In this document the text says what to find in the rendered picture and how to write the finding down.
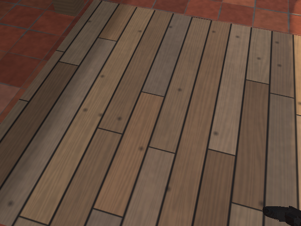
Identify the right robot hand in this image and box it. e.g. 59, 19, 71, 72
262, 206, 301, 226

